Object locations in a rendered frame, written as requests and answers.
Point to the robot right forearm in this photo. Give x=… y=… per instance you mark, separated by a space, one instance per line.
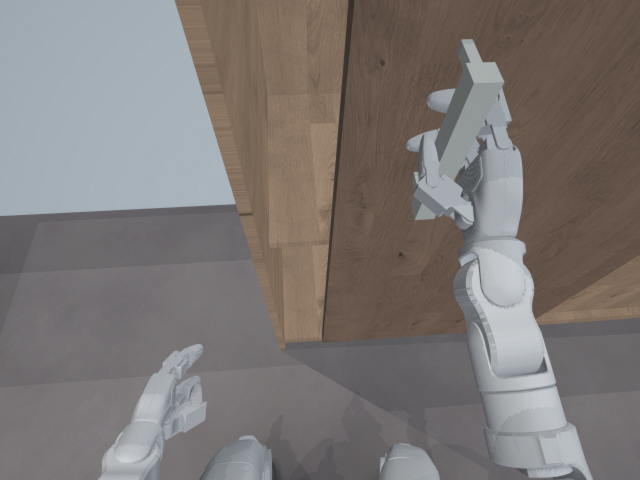
x=526 y=425

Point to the wardrobe door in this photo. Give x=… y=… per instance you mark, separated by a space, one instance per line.
x=571 y=71
x=619 y=289

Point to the robot left forearm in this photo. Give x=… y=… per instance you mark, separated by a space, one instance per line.
x=136 y=454

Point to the robot left hand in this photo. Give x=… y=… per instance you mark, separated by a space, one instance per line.
x=164 y=403

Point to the robot right hand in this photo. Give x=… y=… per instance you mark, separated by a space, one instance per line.
x=493 y=179

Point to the handle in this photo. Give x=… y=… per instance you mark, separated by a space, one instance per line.
x=474 y=96

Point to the robot left shin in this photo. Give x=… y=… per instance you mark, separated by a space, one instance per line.
x=248 y=437

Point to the robot right thigh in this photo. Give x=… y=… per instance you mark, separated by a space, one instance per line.
x=406 y=462

